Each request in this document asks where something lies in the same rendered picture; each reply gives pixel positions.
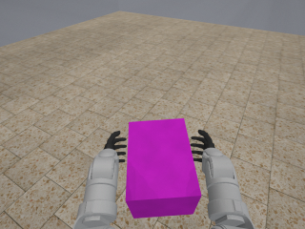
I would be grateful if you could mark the robot left forearm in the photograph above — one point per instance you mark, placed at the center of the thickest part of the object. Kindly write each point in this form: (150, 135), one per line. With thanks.
(98, 207)

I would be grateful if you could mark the left robot hand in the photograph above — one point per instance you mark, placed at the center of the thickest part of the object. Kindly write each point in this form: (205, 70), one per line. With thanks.
(112, 140)

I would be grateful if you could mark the right robot hand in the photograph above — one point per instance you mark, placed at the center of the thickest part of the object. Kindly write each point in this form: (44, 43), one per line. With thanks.
(208, 143)

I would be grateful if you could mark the carton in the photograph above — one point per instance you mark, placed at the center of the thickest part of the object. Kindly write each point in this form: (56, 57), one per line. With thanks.
(161, 178)

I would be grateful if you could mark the robot right forearm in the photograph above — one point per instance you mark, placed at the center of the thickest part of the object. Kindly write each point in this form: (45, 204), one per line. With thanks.
(225, 202)

